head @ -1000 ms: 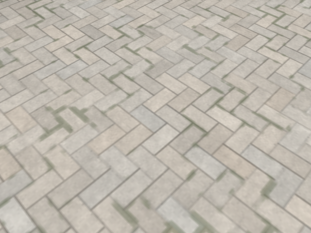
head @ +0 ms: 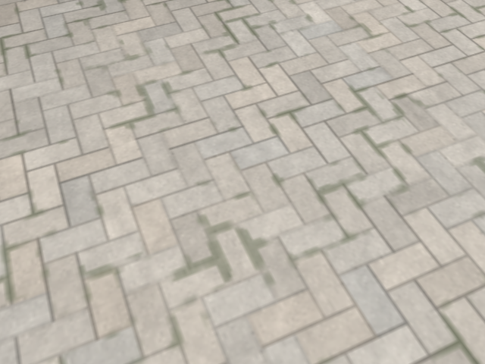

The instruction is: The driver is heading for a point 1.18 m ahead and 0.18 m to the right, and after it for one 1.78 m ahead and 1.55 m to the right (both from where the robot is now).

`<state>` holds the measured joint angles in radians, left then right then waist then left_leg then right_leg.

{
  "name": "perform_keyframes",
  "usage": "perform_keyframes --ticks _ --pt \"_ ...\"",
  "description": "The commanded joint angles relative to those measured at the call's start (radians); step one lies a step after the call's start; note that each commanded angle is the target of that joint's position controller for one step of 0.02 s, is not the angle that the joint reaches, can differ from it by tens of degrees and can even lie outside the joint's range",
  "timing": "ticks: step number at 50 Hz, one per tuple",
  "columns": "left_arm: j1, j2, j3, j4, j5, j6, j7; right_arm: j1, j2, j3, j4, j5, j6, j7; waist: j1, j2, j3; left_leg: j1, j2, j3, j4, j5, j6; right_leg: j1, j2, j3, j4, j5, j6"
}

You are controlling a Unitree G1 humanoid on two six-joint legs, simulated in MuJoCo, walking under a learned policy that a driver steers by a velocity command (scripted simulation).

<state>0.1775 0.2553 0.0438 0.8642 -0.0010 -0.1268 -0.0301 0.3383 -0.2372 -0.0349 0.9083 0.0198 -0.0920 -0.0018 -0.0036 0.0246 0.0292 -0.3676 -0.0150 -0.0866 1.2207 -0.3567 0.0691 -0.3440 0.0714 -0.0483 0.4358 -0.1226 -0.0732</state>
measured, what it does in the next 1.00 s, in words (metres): walks ahead, turning right: left foot, then right foot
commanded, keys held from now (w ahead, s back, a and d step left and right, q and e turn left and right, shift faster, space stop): w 0.42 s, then w+e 0.58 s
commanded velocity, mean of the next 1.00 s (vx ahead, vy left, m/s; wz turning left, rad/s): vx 0.50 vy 0.00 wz -0.19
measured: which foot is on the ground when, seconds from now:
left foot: up 0.00-0.38, down 0.40-0.98, up 1.00-1.00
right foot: down 0.00-0.42, up 0.44-0.96, down 0.98-1.00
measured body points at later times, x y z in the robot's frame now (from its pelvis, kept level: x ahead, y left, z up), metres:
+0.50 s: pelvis +0.28 +0.07 +0.00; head +0.31 +0.08 +0.45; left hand +0.30 +0.34 -0.15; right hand +0.44 -0.19 -0.10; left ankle +0.35 +0.16 -0.73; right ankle +0.15 -0.08 -0.64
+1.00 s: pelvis +0.55 +0.02 -0.02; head +0.58 +0.00 +0.43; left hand +0.81 +0.19 -0.11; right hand +0.47 -0.25 -0.16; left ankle +0.37 +0.16 -0.70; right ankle +0.63 -0.08 -0.74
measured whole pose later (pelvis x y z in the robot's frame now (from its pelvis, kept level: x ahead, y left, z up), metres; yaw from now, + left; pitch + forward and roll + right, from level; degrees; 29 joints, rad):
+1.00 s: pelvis +0.55 +0.02 -0.02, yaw -16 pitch +2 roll +1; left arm 0.06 0.24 0.06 0.72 -0.02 -0.05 -0.06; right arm 0.35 -0.26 -0.06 0.93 0.00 -0.05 -0.03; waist -0.03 -0.01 0.03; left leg 0.01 0.07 0.24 0.67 -0.49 -0.02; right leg -0.51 0.03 -0.08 0.62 -0.14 -0.14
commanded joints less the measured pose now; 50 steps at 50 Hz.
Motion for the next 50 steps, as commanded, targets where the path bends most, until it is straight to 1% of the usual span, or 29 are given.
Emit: perform_keyframes --ticks 1,3,5,7,10,14,17,18,19,20,21,22,23,24,25,26,27,28,31,34,37,40,43,44,46,47,48,49,50 --pt "0.034 0.063 0.006 -0.027 0.011 -0.009 -0.005 0.016 -0.079 -0.026 -0.075 -0.004 -0.011 -0.005 -0.016 -0.059 -0.064 -0.218 0.132 -0.027 -0.015 0.088 -0.005 0.202 -0.282 0.353 -0.277 0.048 -0.179" --pt "0.068 0.083 0.009 -0.005 0.002 -0.011 -0.002 0.006 -0.055 -0.021 -0.083 -0.008 0.0 -0.009 -0.021 -0.076 -0.036 -0.237 0.149 0.002 -0.087 0.105 -0.024 0.157 -0.272 0.282 -0.308 0.112 -0.191" --pt "0.099 0.117 0.017 0.008 0.0 -0.007 0.007 -0.078 -0.057 -0.018 -0.119 -0.019 0.003 -0.013 -0.005 -0.065 -0.009 -0.295 0.162 0.02 -0.196 0.184 -0.048 0.149 -0.271 0.242 -0.33 0.151 -0.196" --pt "0.13 0.13 0.02 0.018 -0.005 0.003 0.017 -0.16 -0.051 -0.014 -0.146 -0.021 0.0 -0.011 0.019 -0.06 -0.001 -0.313 0.159 0.035 -0.337 0.297 -0.058 0.167 -0.255 0.201 -0.333 0.171 -0.176" --pt "0.182 0.144 0.02 0.036 -0.016 0.013 0.023 -0.268 -0.041 -0.006 -0.173 -0.015 -0.008 -0.002 0.056 -0.07 0.011 -0.253 0.119 0.071 -0.537 0.434 -0.06 0.178 -0.225 0.139 -0.319 0.173 -0.137" --pt "0.249 0.151 0.02 0.068 -0.023 0.028 0.023 -0.378 -0.056 -0.004 -0.218 0.0 -0.014 0.018 0.089 -0.084 0.038 -0.254 0.094 0.075 -0.65 0.417 -0.047 0.285 -0.278 0.161 -0.275 0.134 -0.129" --pt "0.237 0.17 0.028 0.074 -0.022 0.046 0.029 -0.367 -0.09 -0.014 -0.234 0.0 -0.025 0.034 0.053 -0.1 0.025 -0.205 0.075 0.078 -0.707 0.308 -0.006 0.372 -0.324 0.179 -0.2 0.214 -0.105" --pt "0.214 0.179 0.03 0.068 -0.021 0.051 0.031 -0.307 -0.111 -0.026 -0.221 -0.002 -0.027 0.035 0.011 -0.107 -0.01 -0.109 0.05 0.1 -0.728 0.286 0.011 0.374 -0.312 0.163 -0.128 0.344 -0.09" --pt "0.199 0.166 0.024 0.062 -0.016 0.057 0.031 -0.169 -0.15 -0.048 -0.179 -0.004 -0.028 0.03 -0.057 -0.094 -0.093 0.076 0.022 0.122 -0.745 0.285 0.038 0.346 -0.263 0.123 0.031 0.479 -0.067" --pt "0.19 0.13 0.007 0.037 0.001 0.056 0.032 0.031 -0.22 -0.072 -0.134 -0.013 -0.027 0.021 -0.132 -0.031 -0.238 0.372 0.142 -0.005 -0.715 0.309 0.098 0.182 -0.206 0.073 0.308 0.367 -0.031" --pt "0.307 0.006 -0.03 0.021 0.002 0.034 0.025 0.134 -0.324 -0.096 -0.113 -0.028 -0.019 0.02 -0.098 0.227 -0.374 0.755 0.383 -0.447 -0.779 0.191 0.253 -0.236 -0.033 0.019 0.7 -0.117 0.043" --pt "0.312 0.057 -0.021 0.046 -0.022 0.011 0.02 0.15 -0.231 -0.074 -0.108 -0.02 -0.016 0.022 -0.113 0.232 -0.426 0.779 0.432 -0.657 -0.902 0.084 0.281 -0.378 -0.03 0.164 0.865 -0.432 0.035" --pt "0.221 0.146 0.003 0.021 -0.049 0.001 0.018 0.066 -0.176 -0.056 -0.12 -0.016 -0.018 0.021 -0.103 0.152 -0.255 0.639 0.401 -0.504 -0.914 0.09 0.222 -0.449 -0.084 0.184 0.907 -0.373 0.017" --pt "0.153 0.149 0.007 0.005 -0.05 0.002 0.022 -0.021 -0.142 -0.044 -0.138 -0.018 -0.019 0.02 -0.073 0.075 -0.174 0.49 0.359 -0.35 -0.935 0.16 0.183 -0.419 -0.138 0.16 0.869 -0.275 0.014" --pt "0.121 0.131 0.01 0.0 -0.037 0.011 0.028 -0.082 -0.111 -0.035 -0.14 -0.021 -0.022 0.025 -0.043 0.031 -0.104 0.363 0.316 -0.251 -0.978 0.218 0.16 -0.381 -0.17 0.151 0.801 -0.21 0.02" --pt "0.134 0.121 0.017 0.005 -0.029 0.029 0.033 -0.116 -0.087 -0.028 -0.138 -0.027 -0.03 0.028 -0.009 0.05 -0.078 0.286 0.28 -0.17 -1.015 0.252 0.135 -0.324 -0.197 0.159 0.751 -0.162 0.022" --pt "0.158 0.096 0.016 0.013 -0.028 0.045 0.033 -0.124 -0.084 -0.03 -0.128 -0.03 -0.035 0.031 0.007 0.066 -0.065 0.233 0.263 -0.122 -1.047 0.277 0.13 -0.278 -0.201 0.159 0.734 -0.131 0.027" --pt "0.173 0.073 0.015 0.017 -0.03 0.057 0.032 -0.116 -0.089 -0.033 -0.116 -0.032 -0.042 0.031 0.016 0.061 -0.057 0.207 0.256 -0.078 -1.065 0.327 0.134 -0.265 -0.2 0.159 0.728 -0.11 0.032" --pt "0.127 0.065 0.023 -0.007 -0.029 0.072 0.035 -0.084 -0.117 -0.044 -0.082 -0.04 -0.047 0.018 0.019 0.032 -0.019 0.217 0.255 0.026 -1.089 0.442 0.133 -0.35 -0.19 0.194 0.659 0.002 0.042" --pt "0.056 0.061 0.028 -0.035 -0.022 0.068 0.028 -0.07 -0.127 -0.044 -0.063 -0.04 -0.041 0.002 0.006 0.028 -0.001 0.251 0.242 0.111 -1.1 0.471 0.11 -0.391 -0.173 0.192 0.509 0.149 0.048" --pt "-0.043 0.044 0.02 -0.072 -0.016 0.065 0.011 -0.049 -0.143 -0.045 -0.049 -0.034 -0.034 -0.01 -0.029 0.02 0.027 0.279 0.236 0.18 -1.113 0.466 0.085 -0.375 -0.166 0.127 0.358 0.248 0.042" --pt "-0.14 0.026 0.01 -0.124 -0.016 0.064 -0.008 0.015 -0.155 -0.047 -0.019 -0.027 -0.017 -0.018 -0.069 0.006 0.062 0.392 0.27 0.213 -1.086 0.51 0.079 -0.429 -0.166 0.085 0.271 0.227 0.027" --pt "-0.209 0.021 0.008 -0.18 -0.02 0.063 -0.03 0.045 -0.168 -0.052 -0.004 -0.02 0.009 -0.02 -0.082 0.008 0.076 0.502 0.305 0.24 -1.019 0.613 0.076 -0.467 -0.152 0.029 0.227 0.119 0.007" --pt "-0.213 0.023 0.009 -0.194 -0.022 0.063 -0.038 0.035 -0.177 -0.054 -0.008 -0.017 0.017 -0.022 -0.071 0.015 0.07 0.513 0.309 0.257 -0.983 0.704 0.068 -0.439 -0.137 0.002 0.213 0.073 -0.005" --pt "-0.17 0.049 0.024 -0.208 -0.024 0.067 -0.045 0.007 -0.207 -0.061 -0.023 -0.014 0.029 -0.031 -0.026 0.061 0.012 0.512 0.304 0.29 -0.86 1.042 0.048 -0.296 -0.073 -0.068 0.212 -0.024 -0.041" --pt "-0.094 0.075 0.039 -0.199 -0.025 0.07 -0.045 -0.006 -0.222 -0.066 -0.03 -0.013 0.036 -0.037 0.021 0.087 -0.038 0.5 0.3 0.301 -0.745 1.192 0.039 -0.185 -0.033 -0.092 0.217 -0.07 -0.063" --pt "0.04 0.123 0.065 -0.172 -0.028 0.071 -0.039 -0.028 -0.232 -0.068 -0.038 -0.009 0.041 -0.04 0.098 0.086 -0.111 0.441 0.278 0.313 -0.563 1.212 0.019 0.009 0.002 -0.091 0.16 -0.039 -0.098" --pt "0.21 0.199 0.102 -0.132 -0.023 0.077 -0.019 -0.042 -0.23 -0.065 -0.055 -0.008 0.034 -0.041 0.184 0.029 -0.197 0.237 0.231 0.315 -0.292 0.982 -0.022 0.312 -0.04 0.032 0.087 0.007 -0.148" --pt "0.24 0.306 0.119 -0.122 -0.024 0.081 0.001 0.043 -0.071 -0.02 -0.098 -0.049 0.006 -0.02 0.084 -0.248 -0.27 -0.213 0.051 0.271 0.074 -0.047 -0.077 0.673 -0.309 0.509 0.082 0.045 -0.296"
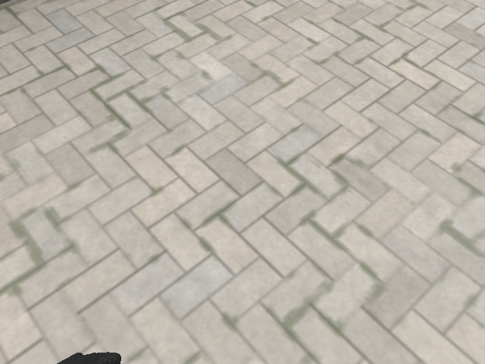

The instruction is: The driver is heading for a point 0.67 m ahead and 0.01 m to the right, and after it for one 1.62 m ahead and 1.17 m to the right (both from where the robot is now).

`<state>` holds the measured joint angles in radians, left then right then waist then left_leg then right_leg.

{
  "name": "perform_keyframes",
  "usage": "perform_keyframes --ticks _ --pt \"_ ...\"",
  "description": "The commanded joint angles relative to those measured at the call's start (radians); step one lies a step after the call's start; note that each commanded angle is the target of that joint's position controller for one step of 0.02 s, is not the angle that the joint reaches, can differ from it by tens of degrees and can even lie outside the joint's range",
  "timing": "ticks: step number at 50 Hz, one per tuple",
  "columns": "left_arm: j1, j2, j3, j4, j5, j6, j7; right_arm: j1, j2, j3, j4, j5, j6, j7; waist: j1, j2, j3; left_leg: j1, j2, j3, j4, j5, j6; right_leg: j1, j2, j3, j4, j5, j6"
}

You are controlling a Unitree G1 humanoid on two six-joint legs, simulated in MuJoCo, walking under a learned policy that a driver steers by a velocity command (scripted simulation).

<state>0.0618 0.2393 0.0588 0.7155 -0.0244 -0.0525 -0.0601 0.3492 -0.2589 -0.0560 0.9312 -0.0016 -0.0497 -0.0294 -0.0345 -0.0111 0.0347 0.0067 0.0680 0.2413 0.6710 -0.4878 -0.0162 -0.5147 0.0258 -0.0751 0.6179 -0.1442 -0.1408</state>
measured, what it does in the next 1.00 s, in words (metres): walks ahead, turning right: left foot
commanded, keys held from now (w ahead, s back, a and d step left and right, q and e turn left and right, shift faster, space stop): w+e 0.12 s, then w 0.64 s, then w+e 0.24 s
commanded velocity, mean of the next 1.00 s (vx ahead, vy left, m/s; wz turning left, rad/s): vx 0.50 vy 0.00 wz -0.25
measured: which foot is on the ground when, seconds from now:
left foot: up 0.00-0.46, down 0.48-1.00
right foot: down 0.00-0.50, up 0.52-1.00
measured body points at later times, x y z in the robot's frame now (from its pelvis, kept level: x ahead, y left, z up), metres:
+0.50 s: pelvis +0.29 +0.02 +0.01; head +0.32 +0.02 +0.46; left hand +0.37 +0.30 -0.12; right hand +0.47 -0.25 -0.07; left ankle +0.42 +0.10 -0.72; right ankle +0.11 -0.07 -0.70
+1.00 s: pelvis +0.55 -0.05 +0.01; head +0.58 -0.06 +0.46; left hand +0.83 +0.11 -0.06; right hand +0.48 -0.33 -0.12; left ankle +0.42 +0.10 -0.71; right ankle +0.66 -0.18 -0.71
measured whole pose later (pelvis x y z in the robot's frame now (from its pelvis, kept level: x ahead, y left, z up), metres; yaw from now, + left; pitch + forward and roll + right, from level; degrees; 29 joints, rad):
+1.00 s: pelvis +0.55 -0.05 +0.01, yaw -15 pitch +3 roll +2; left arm 0.07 0.24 0.04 0.66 -0.02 -0.07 -0.05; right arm 0.36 -0.29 -0.06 0.88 0.01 -0.06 0.00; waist -0.08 -0.02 0.00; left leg 0.07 -0.01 0.09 0.28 -0.40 0.00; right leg -0.55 -0.02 -0.02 0.55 -0.07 -0.08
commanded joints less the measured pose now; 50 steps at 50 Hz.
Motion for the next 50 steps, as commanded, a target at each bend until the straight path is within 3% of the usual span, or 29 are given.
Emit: perform_keyframes --ticks 1,2,3,4,5,8,10,13,16,19,21,22,23,24,25,26,27,28,29,30,33,36,39,42,45,48,49,50 --pt "0.386 0.291 0.09 0.001 0.011 -0.007 0.031 -0.007 -0.083 0.007 -0.156 0.01 -0.088 0.028 0.139 -0.176 -0.447 -0.769 -0.125 -0.306 0.811 -0.118 0.006 0.978 -0.39 0.942 -0.282 -0.071 -0.356" --pt "0.362 0.223 0.074 0.008 0.019 -0.014 0.032 -0.131 -0.139 -0.011 -0.187 0.047 -0.115 0.038 0.171 -0.096 -0.317 -0.867 -0.057 -0.358 0.794 -0.019 0.034 0.904 -0.345 0.79 -0.312 -0.04 -0.282" --pt "0.288 0.178 0.062 -0.003 0.008 -0.02 0.032 -0.16 -0.137 -0.007 -0.2 0.045 -0.123 0.037 0.126 -0.024 -0.206 -0.846 -0.01 -0.347 0.694 0.078 0.048 0.744 -0.297 0.637 -0.315 0.026 -0.232" --pt "0.206 0.147 0.051 -0.024 0.006 -0.021 0.03 -0.158 -0.134 -0.012 -0.187 0.021 -0.119 0.028 0.072 0.039 -0.136 -0.774 0.025 -0.335 0.604 0.123 0.039 0.577 -0.252 0.535 -0.33 0.122 -0.196" --pt "0.16 0.121 0.041 -0.042 0.012 -0.022 0.033 -0.137 -0.147 -0.023 -0.185 0.005 -0.104 0.024 0.037 0.036 -0.107 -0.699 0.047 -0.336 0.544 0.151 0.027 0.468 -0.22 0.47 -0.353 0.19 -0.181" --pt "0.156 0.137 0.042 -0.048 0.014 -0.026 0.045 -0.11 -0.109 -0.021 -0.196 -0.01 -0.066 0.025 0.0 0.008 -0.079 -0.624 0.058 -0.301 0.416 0.21 -0.019 0.317 -0.186 0.372 -0.398 0.318 -0.179" --pt "0.191 0.159 0.046 -0.034 0.015 -0.028 0.057 -0.175 -0.084 -0.011 -0.221 -0.016 -0.059 0.022 0.021 -0.013 -0.055 -0.628 0.052 -0.276 0.281 0.325 -0.039 0.273 -0.157 0.301 -0.412 0.364 -0.159" --pt "0.246 0.161 0.044 -0.011 0.008 -0.023 0.064 -0.283 -0.056 0.004 -0.243 -0.01 -0.063 0.03 0.075 -0.046 -0.046 -0.566 0.015 -0.255 0.033 0.552 -0.03 0.263 -0.106 0.227 -0.397 0.299 -0.098" --pt "0.299 0.172 0.043 0.014 0.006 -0.023 0.061 -0.367 -0.07 0.004 -0.268 0.007 -0.069 0.042 0.119 -0.069 -0.026 -0.555 -0.01 -0.257 -0.081 0.63 -0.014 0.318 -0.146 0.272 -0.389 0.166 -0.087" --pt "0.327 0.176 0.043 0.033 0.004 -0.019 0.063 -0.41 -0.1 -0.004 -0.296 0.007 -0.08 0.056 0.123 -0.072 -0.009 -0.613 -0.017 -0.272 -0.147 0.532 0.028 0.453 -0.211 0.336 -0.326 0.179 -0.078" --pt "0.321 0.187 0.047 0.039 0.008 -0.011 0.068 -0.375 -0.116 -0.011 -0.296 0.007 -0.086 0.061 0.096 -0.094 -0.013 -0.577 -0.029 -0.265 -0.171 0.449 0.059 0.51 -0.236 0.358 -0.283 0.265 -0.058" --pt "0.3 0.191 0.047 0.036 0.008 -0.007 0.069 -0.315 -0.13 -0.019 -0.282 0.006 -0.089 0.06 0.057 -0.101 -0.04 -0.489 -0.052 -0.241 -0.197 0.428 0.079 0.515 -0.22 0.344 -0.223 0.397 -0.042" --pt "0.284 0.176 0.04 0.03 0.012 -0.004 0.069 -0.196 -0.159 -0.036 -0.248 0.002 -0.091 0.056 -0.001 -0.085 -0.116 -0.318 -0.066 -0.226 -0.214 0.458 0.11 0.494 -0.168 0.303 -0.088 0.527 -0.019" --pt "0.271 0.14 0.023 0.008 0.025 -0.005 0.068 -0.027 -0.211 -0.05 -0.223 -0.011 -0.091 0.05 -0.073 -0.023 -0.258 -0.041 0.067 -0.362 -0.174 0.509 0.178 0.351 -0.109 0.252 0.163 0.403 0.017" --pt "0.418 0.063 0.0 0.008 0.011 -0.023 0.065 0.094 -0.29 -0.074 -0.194 -0.018 -0.081 0.051 -0.048 0.238 -0.406 0.351 0.288 -0.782 -0.216 0.352 0.345 -0.038 0.052 0.165 0.557 -0.059 0.102" --pt "0.406 0.102 0.001 0.017 0.001 -0.035 0.06 0.122 -0.212 -0.055 -0.175 0.007 -0.075 0.058 -0.066 0.277 -0.411 0.382 0.327 -1.006 -0.353 0.147 0.354 -0.207 0.052 0.242 0.67 -0.422 0.103" --pt "0.301 0.172 0.019 -0.004 -0.014 -0.04 0.056 0.046 -0.159 -0.038 -0.188 0.016 -0.07 0.054 -0.068 0.173 -0.238 0.25 0.296 -0.882 -0.373 0.051 0.3 -0.287 -0.013 0.238 0.721 -0.355 0.096" --pt "0.224 0.169 0.016 -0.024 -0.008 -0.04 0.056 -0.032 -0.139 -0.029 -0.206 0.008 -0.061 0.052 -0.046 0.083 -0.143 0.097 0.257 -0.755 -0.393 0.102 0.266 -0.271 -0.066 0.192 0.685 -0.264 0.093" --pt "0.187 0.157 0.018 -0.033 0.009 -0.039 0.057 -0.08 -0.118 -0.019 -0.21 0.0 -0.058 0.056 -0.019 0.049 -0.067 -0.037 0.215 -0.67 -0.429 0.191 0.258 -0.242 -0.096 0.174 0.613 -0.209 0.096" --pt "0.202 0.147 0.023 -0.03 0.017 -0.033 0.059 -0.105 -0.1 -0.011 -0.212 -0.009 -0.061 0.057 0.014 0.072 -0.05 -0.115 0.181 -0.61 -0.455 0.27 0.246 -0.184 -0.126 0.174 0.558 -0.167 0.098" --pt "0.244 0.102 0.016 -0.015 0.017 -0.016 0.063 -0.103 -0.115 -0.015 -0.195 -0.002 -0.071 0.059 0.045 0.103 -0.051 -0.192 0.142 -0.49 -0.507 0.428 0.26 -0.127 -0.142 0.144 0.47 -0.108 0.121" --pt "0.152 0.087 0.009 -0.043 0.024 -0.018 0.066 -0.07 -0.149 -0.025 -0.172 0.003 -0.066 0.047 0.026 0.074 -0.034 -0.171 0.136 -0.418 -0.531 0.536 0.26 -0.176 -0.154 0.132 0.307 0.03 0.145" --pt "0.065 0.066 0.0 -0.059 0.019 -0.026 0.057 -0.036 -0.161 -0.026 -0.152 0.011 -0.055 0.039 -0.007 0.078 -0.023 -0.143 0.109 -0.339 -0.533 0.552 0.226 -0.15 -0.134 0.109 0.12 0.183 0.146" --pt "-0.019 0.062 -0.005 -0.082 0.007 -0.029 0.041 0.012 -0.175 -0.029 -0.125 0.012 -0.05 0.037 -0.048 0.076 -0.002 -0.089 0.13 -0.299 -0.529 0.516 0.213 -0.135 -0.116 0.087 0.018 0.247 0.135" --pt "-0.082 0.069 -0.005 -0.117 -0.001 -0.028 0.023 0.039 -0.179 -0.032 -0.096 0.012 -0.037 0.036 -0.061 0.073 0.026 0.018 0.178 -0.283 -0.501 0.536 0.202 -0.181 -0.102 0.092 -0.029 0.178 0.104" --pt "-0.075 0.09 0.003 -0.138 0.003 -0.028 0.006 0.013 -0.199 -0.041 -0.09 0.016 -0.021 0.028 -0.03 0.087 0.011 0.096 0.203 -0.242 -0.408 0.762 0.17 -0.138 -0.066 0.064 -0.056 0.047 0.058" --pt "-0.026 0.109 0.013 -0.131 0.008 -0.027 0.006 -0.004 -0.212 -0.045 -0.096 0.018 -0.016 0.022 0.002 0.1 -0.031 0.1 0.194 -0.216 -0.33 0.946 0.155 -0.047 -0.032 0.03 -0.062 0.013 0.039" --pt "0.094 0.139 0.034 -0.101 0.011 -0.026 0.008 -0.025 -0.215 -0.045 -0.103 0.018 -0.007 0.016 0.071 0.092 -0.103 0.075 0.163 -0.172 -0.176 1.098 0.131 0.124 0.011 -0.003 -0.099 0.039 0.014"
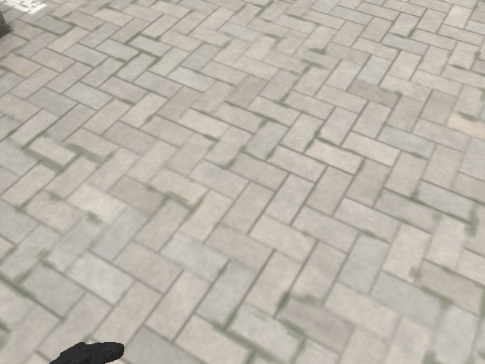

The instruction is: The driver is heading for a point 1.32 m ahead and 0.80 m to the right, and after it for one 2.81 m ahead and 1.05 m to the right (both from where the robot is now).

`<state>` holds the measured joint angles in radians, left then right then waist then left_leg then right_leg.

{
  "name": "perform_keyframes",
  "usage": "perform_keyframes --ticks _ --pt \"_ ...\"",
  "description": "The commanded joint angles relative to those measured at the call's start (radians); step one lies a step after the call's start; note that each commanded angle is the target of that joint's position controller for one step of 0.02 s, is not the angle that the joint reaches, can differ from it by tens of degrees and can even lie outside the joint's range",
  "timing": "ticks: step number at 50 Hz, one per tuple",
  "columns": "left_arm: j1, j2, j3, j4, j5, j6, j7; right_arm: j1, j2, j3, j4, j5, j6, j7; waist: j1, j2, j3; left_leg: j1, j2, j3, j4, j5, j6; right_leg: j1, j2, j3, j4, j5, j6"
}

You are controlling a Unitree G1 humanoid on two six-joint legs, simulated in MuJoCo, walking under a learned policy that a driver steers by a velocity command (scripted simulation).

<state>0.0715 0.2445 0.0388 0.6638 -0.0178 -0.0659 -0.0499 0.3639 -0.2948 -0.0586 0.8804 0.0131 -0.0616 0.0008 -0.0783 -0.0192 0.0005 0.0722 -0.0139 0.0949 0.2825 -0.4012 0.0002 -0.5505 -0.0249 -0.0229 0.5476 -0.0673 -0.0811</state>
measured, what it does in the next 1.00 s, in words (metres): walks ahead, turning right: right foot, then left foot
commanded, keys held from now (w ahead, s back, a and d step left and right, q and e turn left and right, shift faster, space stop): w+e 1.00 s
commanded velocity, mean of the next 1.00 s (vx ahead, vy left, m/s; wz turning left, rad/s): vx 0.50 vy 0.00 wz -0.55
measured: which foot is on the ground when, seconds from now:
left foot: down 0.00-0.04, up 0.06-0.48, down 0.50-1.00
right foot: up 0.00-0.00, down 0.02-0.52, up 0.54-1.00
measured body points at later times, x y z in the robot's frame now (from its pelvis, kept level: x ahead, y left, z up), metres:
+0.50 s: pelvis +0.29 -0.02 +0.00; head +0.31 -0.03 +0.45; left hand +0.38 +0.26 -0.11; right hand +0.46 -0.31 -0.07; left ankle +0.44 +0.07 -0.73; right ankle +0.14 -0.10 -0.73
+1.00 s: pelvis +0.51 -0.13 +0.00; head +0.54 -0.16 +0.44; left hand +0.84 -0.06 -0.07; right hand +0.36 -0.38 -0.13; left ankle +0.44 +0.07 -0.73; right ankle +0.57 -0.29 -0.72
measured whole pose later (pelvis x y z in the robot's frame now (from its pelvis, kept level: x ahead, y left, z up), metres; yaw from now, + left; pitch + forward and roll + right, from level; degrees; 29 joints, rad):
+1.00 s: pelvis +0.51 -0.13 +0.00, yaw -34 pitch +2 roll +2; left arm 0.07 0.27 0.06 0.59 -0.02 -0.02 -0.05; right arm 0.33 -0.32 -0.08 0.85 0.03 -0.06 0.00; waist -0.09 -0.02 0.04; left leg 0.08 0.06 0.24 0.33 -0.42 -0.06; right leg -0.56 -0.05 -0.04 0.62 -0.13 -0.08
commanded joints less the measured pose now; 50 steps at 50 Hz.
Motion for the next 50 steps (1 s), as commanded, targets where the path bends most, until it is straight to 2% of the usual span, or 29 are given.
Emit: perform_keyframes --ticks 1,2,3,4,5,6,7,9,11,16,19,21,23,24,25,26,27,28,29,30,31,32,34,37,42,46,48,49,50 --pt "0.245 0.195 0.084 -0.009 0.003 -0.009 0.008 -0.039 -0.163 -0.034 -0.069 -0.005 0.006 -0.024 0.181 0.067 -0.164 -0.133 0.205 0.014 0.435 0.958 0.076 0.424 0.044 0.007 -0.031 0.01 -0.085" --pt "0.369 0.316 0.113 0.001 0.011 -0.004 0.023 0.023 -0.082 -0.002 -0.118 -0.031 -0.013 -0.021 0.181 -0.134 -0.298 -0.528 0.084 0.037 0.826 0.508 0.014 0.824 -0.205 0.427 -0.029 0.009 -0.23" --pt "0.379 0.289 0.101 0.004 -0.008 -0.006 0.02 0.031 -0.052 0.015 -0.118 -0.032 -0.048 -0.005 0.162 -0.235 -0.404 -0.783 -0.05 -0.123 1.046 -0.151 -0.012 0.983 -0.328 0.829 -0.201 -0.109 -0.345" --pt "0.357 0.224 0.081 0.003 -0.002 -0.005 0.021 -0.045 -0.129 -0.004 -0.138 0.004 -0.075 0.012 0.188 -0.157 -0.304 -0.892 0.021 -0.206 1.098 -0.107 0.007 0.921 -0.293 0.726 -0.226 -0.183 -0.288" --pt "0.3 0.193 0.072 -0.008 0.003 -0.005 0.025 -0.121 -0.131 -0.001 -0.162 0.018 -0.087 0.016 0.173 -0.085 -0.187 -0.899 0.062 -0.186 1.054 -0.023 0.022 0.778 -0.249 0.585 -0.233 -0.138 -0.248" --pt "0.237 0.175 0.065 -0.019 0.006 -0.003 0.024 -0.147 -0.122 -0.002 -0.167 0.0 -0.089 0.012 0.131 0.005 -0.105 -0.854 0.097 -0.176 0.958 0.039 0.018 0.617 -0.211 0.49 -0.255 -0.045 -0.221" --pt "0.19 0.148 0.055 -0.034 0.012 -0.003 0.025 -0.151 -0.132 -0.012 -0.166 -0.02 -0.08 0.005 0.098 0.01 -0.069 -0.784 0.123 -0.176 0.884 0.076 0.009 0.506 -0.176 0.425 -0.281 0.043 -0.205" --pt "0.159 0.151 0.056 -0.048 0.014 -0.004 0.029 -0.122 -0.111 -0.014 -0.175 -0.029 -0.057 0.003 0.056 -0.027 -0.053 -0.713 0.128 -0.169 0.821 0.103 -0.018 0.391 -0.147 0.391 -0.321 0.119 -0.218" --pt "0.175 0.173 0.063 -0.04 0.01 -0.008 0.04 -0.14 -0.091 -0.01 -0.187 -0.032 -0.042 -0.003 0.051 -0.031 -0.037 -0.706 0.117 -0.152 0.738 0.161 -0.048 0.326 -0.127 0.335 -0.338 0.17 -0.223" --pt "0.255 0.196 0.071 -0.004 -0.003 0.002 0.062 -0.338 -0.044 0.007 -0.241 -0.026 -0.046 0.003 0.123 -0.049 -0.004 -0.63 0.052 -0.142 0.371 0.464 -0.064 0.272 -0.056 0.271 -0.315 0.076 -0.152" --pt "0.305 0.202 0.073 0.018 -0.011 0.01 0.065 -0.408 -0.062 0.002 -0.267 -0.011 -0.056 0.014 0.149 -0.061 0.0 -0.591 0.024 -0.159 0.273 0.487 -0.055 0.321 -0.081 0.336 -0.272 0.014 -0.138" --pt "0.316 0.193 0.071 0.024 -0.012 0.018 0.069 -0.413 -0.088 -0.009 -0.275 -0.008 -0.063 0.021 0.142 -0.07 -0.005 -0.574 0.017 -0.18 0.218 0.43 -0.037 0.388 -0.103 0.4 -0.214 -0.013 -0.125" --pt "0.3 0.195 0.074 0.022 -0.008 0.025 0.072 -0.368 -0.107 -0.021 -0.269 -0.006 -0.071 0.022 0.111 -0.101 -0.012 -0.506 0.012 -0.176 0.19 0.341 -0.009 0.421 -0.113 0.448 -0.152 0.014 -0.108" --pt "0.284 0.178 0.069 0.016 -0.007 0.029 0.071 -0.293 -0.119 -0.031 -0.25 -0.008 -0.076 0.018 0.07 -0.103 -0.04 -0.398 0.009 -0.156 0.146 0.343 0.015 0.409 -0.084 0.442 -0.092 0.047 -0.088" --pt "0.273 0.135 0.053 0.003 0.0 0.026 0.067 -0.181 -0.153 -0.046 -0.236 -0.023 -0.081 0.011 0.015 -0.076 -0.136 -0.193 0.084 -0.207 0.159 0.343 0.062 0.349 -0.032 0.396 0.07 0.054 -0.055" --pt "0.328 0.079 0.036 -0.017 -0.001 0.019 0.066 -0.041 -0.226 -0.065 -0.224 -0.04 -0.078 0.002 -0.008 0.09 -0.281 0.162 0.291 -0.462 0.173 0.294 0.166 0.087 0.08 0.272 0.388 -0.14 0.01" --pt "0.41 0.083 0.025 -0.035 -0.015 0.011 0.067 0.029 -0.233 -0.072 -0.19 -0.021 -0.061 0.009 0.015 0.377 -0.367 0.323 0.449 -0.846 0.078 0.066 0.266 -0.167 0.118 0.2 0.64 -0.536 0.045" --pt "0.374 0.174 0.046 -0.016 -0.022 0.012 0.067 -0.01 -0.149 -0.05 -0.209 -0.008 -0.055 0.008 0.001 0.24 -0.249 0.231 0.431 -0.82 0.039 -0.089 0.238 -0.255 0.045 0.224 0.748 -0.482 0.058" --pt "0.275 0.199 0.054 -0.03 -0.016 0.019 0.065 -0.051 -0.11 -0.039 -0.217 -0.012 -0.046 0.004 -0.011 0.144 -0.131 0.1 0.39 -0.664 0.025 -0.052 0.2 -0.265 0.011 0.184 0.77 -0.397 0.065" --pt "0.227 0.188 0.055 -0.043 -0.005 0.023 0.063 -0.098 -0.098 -0.032 -0.215 -0.022 -0.041 0.004 0.011 0.088 -0.054 -0.032 0.348 -0.553 -0.004 0.054 0.186 -0.234 -0.019 0.164 0.735 -0.331 0.068" --pt "0.211 0.173 0.059 -0.049 0.0 0.026 0.06 -0.13 -0.075 -0.024 -0.209 -0.026 -0.041 0.003 0.036 0.097 -0.016 -0.112 0.312 -0.47 -0.031 0.137 0.178 -0.203 -0.049 0.163 0.691 -0.29 0.067" --pt "0.223 0.153 0.058 -0.049 -0.007 0.033 0.055 -0.146 -0.068 -0.022 -0.204 -0.029 -0.043 0.003 0.057 0.127 0.004 -0.176 0.284 -0.397 -0.059 0.187 0.169 -0.158 -0.069 0.152 0.666 -0.268 0.067" --pt "0.22 0.115 0.051 -0.054 -0.011 0.045 0.051 -0.152 -0.074 -0.027 -0.188 -0.021 -0.052 0.005 0.066 0.141 0.016 -0.219 0.268 -0.298 -0.102 0.268 0.181 -0.143 -0.08 0.127 0.629 -0.235 0.074" --pt "0.165 0.099 0.045 -0.076 -0.002 0.048 0.049 -0.136 -0.113 -0.042 -0.159 -0.022 -0.057 0.004 0.062 0.101 0.021 -0.191 0.286 -0.205 -0.126 0.392 0.201 -0.188 -0.094 0.127 0.522 -0.137 0.09" --pt "0.028 0.078 0.033 -0.101 -0.004 0.032 0.019 -0.113 -0.148 -0.049 -0.125 -0.013 -0.04 -0.004 0.015 0.084 0.044 -0.144 0.259 -0.034 -0.125 0.46 0.161 -0.135 -0.079 0.059 0.247 0.084 0.078" --pt "-0.062 0.085 0.033 -0.144 -0.009 0.034 -0.003 -0.068 -0.185 -0.06 -0.095 0.007 -0.021 -0.004 -0.004 0.087 0.079 -0.051 0.297 0.019 -0.1 0.496 0.137 -0.113 -0.061 0.009 0.125 0.026 0.042" --pt "-0.047 0.11 0.046 -0.155 -0.003 0.037 -0.007 -0.072 -0.211 -0.069 -0.091 0.018 -0.009 -0.007 0.027 0.104 0.059 -0.006 0.306 0.055 -0.01 0.742 0.118 -0.043 -0.017 -0.036 0.093 -0.077 0.004" --pt "0.002 0.134 0.06 -0.148 0.001 0.041 -0.006 -0.075 -0.227 -0.074 -0.092 0.023 -0.002 -0.011 0.062 0.122 0.018 0.004 0.3 0.078 0.087 0.922 0.106 0.042 0.022 -0.068 0.085 -0.128 -0.019" --pt "0.131 0.169 0.083 -0.116 0.001 0.044 -0.002 -0.089 -0.23 -0.074 -0.095 0.027 0.006 -0.014 0.141 0.111 -0.051 -0.027 0.275 0.112 0.263 1.034 0.086 0.216 0.07 -0.094 0.031 -0.104 -0.05"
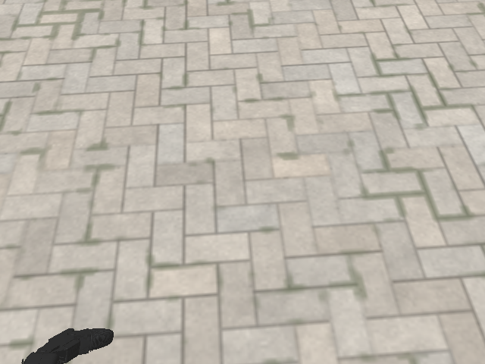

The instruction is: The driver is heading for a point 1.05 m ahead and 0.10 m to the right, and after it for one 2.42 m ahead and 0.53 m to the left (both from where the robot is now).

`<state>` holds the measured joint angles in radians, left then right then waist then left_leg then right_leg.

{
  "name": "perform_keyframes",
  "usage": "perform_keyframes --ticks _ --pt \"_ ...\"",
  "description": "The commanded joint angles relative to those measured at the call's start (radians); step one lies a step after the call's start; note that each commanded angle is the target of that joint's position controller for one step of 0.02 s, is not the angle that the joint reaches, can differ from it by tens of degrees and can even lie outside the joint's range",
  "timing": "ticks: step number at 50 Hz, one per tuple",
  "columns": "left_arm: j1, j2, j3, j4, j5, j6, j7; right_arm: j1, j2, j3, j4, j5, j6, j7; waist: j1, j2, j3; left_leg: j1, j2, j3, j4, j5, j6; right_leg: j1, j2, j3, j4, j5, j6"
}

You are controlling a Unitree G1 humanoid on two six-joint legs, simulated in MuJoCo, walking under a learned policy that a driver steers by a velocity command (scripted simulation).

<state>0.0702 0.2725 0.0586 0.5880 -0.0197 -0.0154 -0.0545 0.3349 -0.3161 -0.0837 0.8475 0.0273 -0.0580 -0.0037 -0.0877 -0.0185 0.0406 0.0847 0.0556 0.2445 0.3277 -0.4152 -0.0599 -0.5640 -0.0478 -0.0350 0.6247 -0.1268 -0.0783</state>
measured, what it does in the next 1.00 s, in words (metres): walks ahead: right foot, then left foot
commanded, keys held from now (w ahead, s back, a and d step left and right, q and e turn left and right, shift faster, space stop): w+e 0.20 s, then w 0.80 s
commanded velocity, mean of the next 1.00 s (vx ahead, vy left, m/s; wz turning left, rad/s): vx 0.50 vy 0.00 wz -0.26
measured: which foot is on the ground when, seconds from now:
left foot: down 0.00-0.04, up 0.06-0.50, down 0.52-1.00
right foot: up 0.00-0.00, down 0.02-0.54, up 0.56-1.00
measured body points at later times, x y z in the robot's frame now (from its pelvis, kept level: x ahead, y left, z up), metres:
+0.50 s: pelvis +0.29 -0.02 +0.01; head +0.31 -0.03 +0.46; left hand +0.37 +0.26 -0.10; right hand +0.46 -0.29 -0.07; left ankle +0.46 +0.07 -0.71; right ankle +0.14 -0.10 -0.72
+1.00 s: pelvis +0.55 -0.07 +0.01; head +0.58 -0.08 +0.46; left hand +0.83 +0.09 -0.06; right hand +0.47 -0.34 -0.11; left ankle +0.45 +0.07 -0.72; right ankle +0.68 -0.24 -0.70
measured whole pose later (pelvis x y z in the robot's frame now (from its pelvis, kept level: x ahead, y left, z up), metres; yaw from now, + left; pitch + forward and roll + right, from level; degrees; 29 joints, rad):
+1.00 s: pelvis +0.55 -0.07 +0.01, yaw -13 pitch +2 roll +2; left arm 0.04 0.25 0.03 0.67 -0.01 -0.08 -0.04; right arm 0.39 -0.29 -0.05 0.85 0.02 -0.06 0.01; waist -0.10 -0.03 0.02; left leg 0.04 -0.04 0.02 0.24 -0.32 0.02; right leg -0.58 -0.06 0.02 0.54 0.01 -0.02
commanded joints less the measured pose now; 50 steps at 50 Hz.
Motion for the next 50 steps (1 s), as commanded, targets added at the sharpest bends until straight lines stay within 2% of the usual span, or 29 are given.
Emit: perform_keyframes --ticks 1,2,3,4,5,6,7,8,11,14,16,19,21,24,25,26,27,28,29,30,31,32,33,34,36,38,43,47,50 --pt "0.316 0.206 0.099 0.012 -0.001 0.001 0.017 -0.048 -0.176 -0.036 -0.068 0.004 0.002 -0.015 0.233 0.069 -0.185 -0.2 0.166 -0.021 0.466 0.953 0.108 0.521 0.108 -0.039 -0.078 0.003 -0.094" --pt "0.371 0.328 0.122 0.023 -0.011 0.002 0.036 0.023 -0.053 0.006 -0.119 -0.049 -0.011 -0.007 0.176 -0.202 -0.267 -0.633 0.042 -0.033 0.847 0.157 0.046 0.886 -0.16 0.417 -0.092 -0.02 -0.231" --pt "0.37 0.319 0.106 -0.015 -0.011 -0.016 0.03 -0.017 -0.052 0.022 -0.154 -0.033 -0.049 0.004 0.18 -0.224 -0.446 -0.836 -0.088 -0.269 1.06 -0.192 0.031 1.004 -0.298 0.882 -0.293 -0.237 -0.366" --pt "0.353 0.24 0.082 -0.005 0.0 -0.032 0.023 -0.129 -0.135 0.0 -0.177 0.009 -0.073 0.015 0.219 -0.108 -0.339 -0.937 -0.028 -0.336 1.078 -0.104 0.052 0.942 -0.273 0.769 -0.333 -0.226 -0.3" --pt "0.315 0.207 0.071 0.002 0.001 -0.041 0.023 -0.162 -0.124 0.007 -0.189 0.015 -0.085 0.016 0.19 -0.077 -0.229 -0.932 0.009 -0.324 1.006 -0.019 0.07 0.806 -0.234 0.64 -0.331 -0.167 -0.264" --pt "0.242 0.177 0.059 -0.006 0.002 -0.043 0.024 -0.159 -0.118 0.007 -0.176 -0.009 -0.086 0.008 0.14 -0.006 -0.155 -0.869 0.045 -0.325 0.918 0.042 0.066 0.653 -0.192 0.537 -0.333 -0.061 -0.232" --pt "0.187 0.15 0.049 -0.019 0.01 -0.044 0.028 -0.144 -0.13 -0.001 -0.168 -0.028 -0.078 0.005 0.101 -0.019 -0.125 -0.791 0.069 -0.33 0.849 0.08 0.059 0.541 -0.16 0.467 -0.35 0.036 -0.218" --pt "0.159 0.145 0.045 -0.029 0.017 -0.044 0.031 -0.13 -0.129 -0.004 -0.165 -0.033 -0.066 0.007 0.077 -0.036 -0.109 -0.739 0.074 -0.33 0.82 0.103 0.05 0.47 -0.14 0.442 -0.373 0.081 -0.217" --pt "0.166 0.157 0.047 -0.008 0.014 -0.052 0.047 -0.135 -0.089 0.004 -0.161 -0.044 -0.041 0.007 0.063 -0.023 -0.084 -0.708 0.058 -0.299 0.702 0.178 0.008 0.366 -0.111 0.353 -0.403 0.205 -0.225" --pt "0.208 0.157 0.043 0.028 0.011 -0.052 0.062 -0.233 -0.047 0.023 -0.179 -0.043 -0.038 0.012 0.104 -0.036 -0.051 -0.695 0.042 -0.285 0.483 0.388 -0.01 0.339 -0.068 0.263 -0.409 0.204 -0.182" --pt "0.242 0.16 0.042 0.052 0.008 -0.052 0.064 -0.303 -0.03 0.032 -0.191 -0.035 -0.042 0.021 0.139 -0.049 -0.036 -0.643 0.017 -0.276 0.349 0.512 -0.005 0.326 -0.054 0.238 -0.408 0.132 -0.154" --pt "0.297 0.174 0.043 0.091 0.002 -0.053 0.061 -0.38 -0.045 0.03 -0.215 -0.02 -0.05 0.034 0.174 -0.051 -0.003 -0.638 0.001 -0.282 0.256 0.548 0.016 0.378 -0.094 0.275 -0.393 0.063 -0.15" --pt "0.321 0.172 0.043 0.111 0.0 -0.048 0.062 -0.404 -0.06 0.026 -0.231 -0.021 -0.056 0.042 0.179 -0.055 0.01 -0.672 -0.004 -0.289 0.21 0.492 0.044 0.462 -0.13 0.311 -0.352 0.083 -0.144" --pt "0.322 0.18 0.047 0.131 0.003 -0.034 0.065 -0.357 -0.079 0.016 -0.229 -0.022 -0.062 0.047 0.148 -0.086 0.005 -0.625 -0.022 -0.271 0.173 0.365 0.09 0.547 -0.163 0.342 -0.288 0.217 -0.119" --pt "0.302 0.179 0.046 0.129 0.003 -0.03 0.066 -0.29 -0.092 0.007 -0.213 -0.025 -0.065 0.044 0.106 -0.088 -0.028 -0.526 -0.047 -0.242 0.141 0.353 0.112 0.549 -0.139 0.322 -0.218 0.358 -0.102" --pt "0.294 0.158 0.037 0.126 0.008 -0.028 0.065 -0.169 -0.125 -0.011 -0.182 -0.031 -0.067 0.038 0.049 -0.068 -0.118 -0.34 -0.042 -0.24 0.14 0.392 0.146 0.518 -0.083 0.277 -0.068 0.467 -0.075" --pt "0.292 0.12 0.018 0.102 0.025 -0.027 0.068 0.002 -0.179 -0.023 -0.162 -0.042 -0.068 0.033 -0.018 0.022 -0.276 -0.056 0.116 -0.416 0.175 0.435 0.215 0.362 -0.016 0.221 0.213 0.288 -0.036" --pt "0.435 0.045 -0.001 0.104 0.003 -0.043 0.066 0.088 -0.239 -0.044 -0.123 -0.042 -0.058 0.04 0.031 0.333 -0.393 0.27 0.311 -0.871 0.076 0.201 0.37 -0.014 0.147 0.147 0.557 -0.311 0.046" --pt "0.398 0.12 0.008 0.116 -0.004 -0.053 0.063 0.094 -0.144 -0.018 -0.123 -0.012 -0.056 0.045 0.001 0.257 -0.348 0.27 0.319 -0.994 -0.015 -0.011 0.352 -0.15 0.114 0.233 0.666 -0.44 0.046" --pt "0.286 0.165 0.021 0.095 -0.015 -0.059 0.059 0.032 -0.106 -0.006 -0.131 -0.011 -0.051 0.039 -0.008 0.16 -0.204 0.15 0.293 -0.856 -0.034 -0.023 0.312 -0.207 0.065 0.213 0.686 -0.359 0.043" --pt "0.217 0.156 0.017 0.077 -0.008 -0.063 0.06 -0.03 -0.099 0.0 -0.144 -0.024 -0.043 0.036 0.014 0.074 -0.128 0.021 0.255 -0.749 -0.05 0.066 0.29 -0.185 0.016 0.163 0.649 -0.278 0.042" --pt "0.178 0.145 0.019 0.068 0.007 -0.066 0.059 -0.064 -0.083 0.006 -0.144 -0.032 -0.041 0.036 0.035 0.052 -0.064 -0.084 0.22 -0.677 -0.077 0.174 0.291 -0.169 -0.013 0.146 0.585 -0.227 0.047" --pt "0.192 0.133 0.022 0.071 0.011 -0.064 0.058 -0.081 -0.067 0.013 -0.145 -0.04 -0.045 0.034 0.064 0.077 -0.06 -0.143 0.191 -0.623 -0.097 0.254 0.283 -0.115 -0.041 0.144 0.541 -0.189 0.048" --pt "0.213 0.116 0.02 0.08 0.009 -0.06 0.056 -0.086 -0.06 0.016 -0.143 -0.039 -0.047 0.035 0.078 0.1 -0.063 -0.172 0.171 -0.584 -0.117 0.305 0.284 -0.081 -0.048 0.135 0.509 -0.175 0.054" --pt "0.219 0.087 0.013 0.085 0.011 -0.051 0.057 -0.074 -0.071 0.013 -0.129 -0.026 -0.053 0.033 0.088 0.11 -0.059 -0.205 0.162 -0.519 -0.146 0.389 0.299 -0.075 -0.058 0.113 0.443 -0.162 0.07" --pt "0.154 0.071 0.006 0.063 0.019 -0.05 0.059 -0.056 -0.102 0.005 -0.115 -0.023 -0.051 0.026 0.076 0.09 -0.036 -0.21 0.164 -0.473 -0.175 0.449 0.307 -0.114 -0.068 0.1 0.338 -0.087 0.088" --pt "0.0 0.043 -0.008 0.037 0.013 -0.065 0.043 0.003 -0.124 0.002 -0.079 -0.012 -0.035 0.015 0.023 0.085 -0.009 -0.207 0.116 -0.347 -0.185 0.477 0.26 -0.054 -0.039 0.064 0.04 0.178 0.094" --pt "-0.105 0.052 -0.007 0.003 0.002 -0.075 0.022 0.069 -0.135 -0.001 -0.041 -0.006 -0.017 0.012 -0.006 0.089 0.021 -0.126 0.161 -0.357 -0.155 0.465 0.253 -0.046 -0.014 0.056 -0.066 0.186 0.076" --pt "-0.099 0.078 0.002 -0.005 0.003 -0.081 0.01 0.068 -0.154 -0.009 -0.025 -0.002 -0.001 0.004 0.025 0.104 0.012 -0.044 0.199 -0.368 -0.089 0.569 0.229 -0.004 0.003 0.051 -0.119 0.083 0.037"
Keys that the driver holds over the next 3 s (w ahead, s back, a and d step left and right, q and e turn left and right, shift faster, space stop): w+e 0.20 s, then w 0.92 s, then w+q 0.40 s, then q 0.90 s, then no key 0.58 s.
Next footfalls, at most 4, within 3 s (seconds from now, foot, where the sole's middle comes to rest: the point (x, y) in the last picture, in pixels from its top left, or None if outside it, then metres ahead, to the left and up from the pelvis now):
0.02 right None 0.18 -0.10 -0.76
0.52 left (219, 350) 0.49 0.06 -0.76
1.06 right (316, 262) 0.72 -0.24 -0.76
1.60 left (243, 180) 1.05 -0.05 -0.76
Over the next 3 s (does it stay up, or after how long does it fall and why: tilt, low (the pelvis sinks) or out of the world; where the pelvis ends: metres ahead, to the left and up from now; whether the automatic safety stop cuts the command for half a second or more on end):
stays up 1.04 -0.13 0.01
